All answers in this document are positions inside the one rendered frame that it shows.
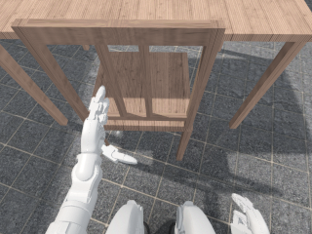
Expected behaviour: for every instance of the robot right hand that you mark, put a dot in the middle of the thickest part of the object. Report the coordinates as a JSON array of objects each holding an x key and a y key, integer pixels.
[{"x": 251, "y": 223}]

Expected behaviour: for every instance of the table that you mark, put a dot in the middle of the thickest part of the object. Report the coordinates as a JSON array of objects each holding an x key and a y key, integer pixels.
[{"x": 287, "y": 21}]

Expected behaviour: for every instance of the robot right thigh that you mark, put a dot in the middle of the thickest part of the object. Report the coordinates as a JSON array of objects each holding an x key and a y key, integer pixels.
[{"x": 191, "y": 220}]

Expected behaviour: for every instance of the robot left forearm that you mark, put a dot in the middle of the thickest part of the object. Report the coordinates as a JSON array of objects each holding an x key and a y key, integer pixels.
[{"x": 78, "y": 206}]

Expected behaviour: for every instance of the robot right shin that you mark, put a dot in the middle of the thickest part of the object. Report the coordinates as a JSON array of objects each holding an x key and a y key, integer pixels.
[{"x": 176, "y": 229}]

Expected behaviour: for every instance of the robot left hand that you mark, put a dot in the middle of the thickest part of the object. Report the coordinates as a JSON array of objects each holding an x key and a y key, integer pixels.
[{"x": 93, "y": 131}]

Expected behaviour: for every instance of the chair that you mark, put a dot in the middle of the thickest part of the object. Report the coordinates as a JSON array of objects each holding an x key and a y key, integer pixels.
[{"x": 147, "y": 91}]

